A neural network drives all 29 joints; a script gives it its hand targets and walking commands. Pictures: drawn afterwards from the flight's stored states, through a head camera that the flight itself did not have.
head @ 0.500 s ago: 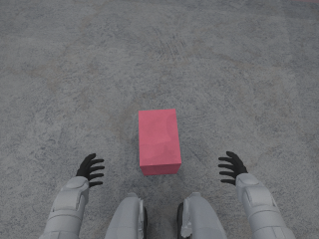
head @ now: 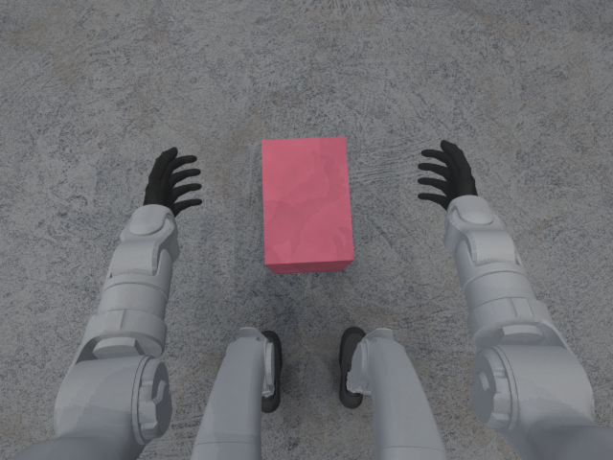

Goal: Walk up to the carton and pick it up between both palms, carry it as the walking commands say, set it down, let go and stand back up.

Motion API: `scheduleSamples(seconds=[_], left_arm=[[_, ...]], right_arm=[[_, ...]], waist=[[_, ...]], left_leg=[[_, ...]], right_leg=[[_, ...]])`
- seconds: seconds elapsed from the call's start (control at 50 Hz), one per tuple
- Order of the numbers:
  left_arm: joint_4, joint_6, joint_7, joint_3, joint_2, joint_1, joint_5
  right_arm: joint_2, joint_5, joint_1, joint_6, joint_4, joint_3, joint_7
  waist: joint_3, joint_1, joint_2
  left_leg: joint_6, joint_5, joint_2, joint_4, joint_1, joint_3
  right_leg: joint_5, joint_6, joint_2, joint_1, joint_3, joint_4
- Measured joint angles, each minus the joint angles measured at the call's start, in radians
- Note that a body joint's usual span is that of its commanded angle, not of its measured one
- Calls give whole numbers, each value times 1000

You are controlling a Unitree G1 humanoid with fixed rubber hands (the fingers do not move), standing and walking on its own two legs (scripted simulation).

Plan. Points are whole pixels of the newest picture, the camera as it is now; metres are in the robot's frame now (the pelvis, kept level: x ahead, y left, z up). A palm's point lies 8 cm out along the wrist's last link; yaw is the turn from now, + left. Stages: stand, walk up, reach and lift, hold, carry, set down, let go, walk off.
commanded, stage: reach and lift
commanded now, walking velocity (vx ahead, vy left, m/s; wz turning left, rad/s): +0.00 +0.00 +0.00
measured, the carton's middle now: (306, 213) +0.51 +0.02 -0.53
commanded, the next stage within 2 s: none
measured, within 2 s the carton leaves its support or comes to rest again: neither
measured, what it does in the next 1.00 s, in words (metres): lowers itself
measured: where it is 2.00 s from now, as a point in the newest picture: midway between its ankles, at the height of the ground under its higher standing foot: (310, 383)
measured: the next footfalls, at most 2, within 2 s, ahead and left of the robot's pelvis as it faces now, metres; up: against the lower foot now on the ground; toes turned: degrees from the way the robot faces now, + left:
none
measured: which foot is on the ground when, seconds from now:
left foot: down 0.00-1.00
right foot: down 0.00-1.00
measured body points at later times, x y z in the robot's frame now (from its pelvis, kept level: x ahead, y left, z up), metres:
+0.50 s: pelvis +0.00 +0.01 -0.02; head +0.31 +0.00 +0.31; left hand +0.51 +0.21 -0.13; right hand +0.52 -0.16 -0.14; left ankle +0.07 +0.12 -0.63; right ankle +0.08 -0.11 -0.63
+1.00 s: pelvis -0.02 +0.01 -0.16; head +0.31 +0.01 +0.14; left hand +0.50 +0.21 -0.29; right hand +0.52 -0.16 -0.30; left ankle +0.06 +0.12 -0.63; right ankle +0.08 -0.11 -0.63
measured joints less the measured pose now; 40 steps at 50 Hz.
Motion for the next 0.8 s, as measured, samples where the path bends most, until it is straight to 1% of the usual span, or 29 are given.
scheduleSamples(seconds=[0.12,0.22,0.34,0.5,0.64,0.8], left_arm=[[94,-82,2,23,27,-126,-11],[151,-123,3,42,47,-241,-17],[147,-145,5,62,48,-321,-9],[127,-165,-2,98,22,-317,19],[155,-167,3,97,28,-329,12],[159,-158,38,41,55,-382,-34]], right_arm=[[-25,17,-125,-75,78,-10,-7],[-34,10,-238,-112,127,-34,-9],[-36,-23,-319,-138,129,-68,-5],[-25,-57,-307,-160,107,-100,9],[-27,-49,-319,-163,136,-100,5],[-58,8,-372,-162,152,-60,-23]], waist=[[-11,4,-7],[-9,5,-5],[-13,4,4],[-48,5,11],[-73,6,5],[-53,6,5]], left_leg=[[4,5,0,4,-74,10],[6,12,-3,10,-139,10],[8,24,-7,4,-204,6],[12,21,-9,20,-275,7],[14,-22,-8,146,-394,9],[14,-94,-3,375,-573,0]], right_leg=[[6,3,0,-80,10,8],[12,4,-3,-144,12,15],[24,5,-6,-205,8,6],[22,11,-3,-277,19,22],[-22,13,-6,-399,27,151],[-91,9,-12,-575,25,376]])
